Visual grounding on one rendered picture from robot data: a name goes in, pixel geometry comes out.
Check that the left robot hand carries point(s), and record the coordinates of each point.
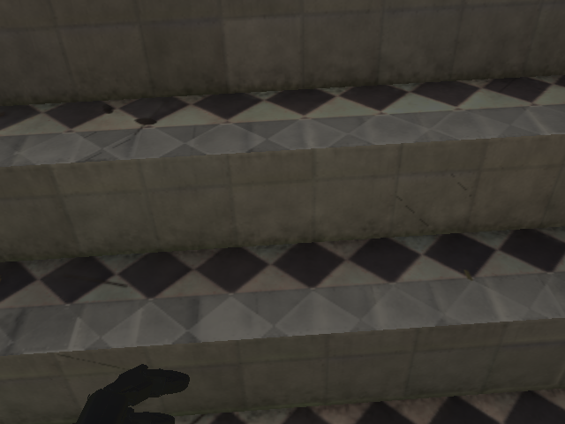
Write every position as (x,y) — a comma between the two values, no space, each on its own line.
(110,404)

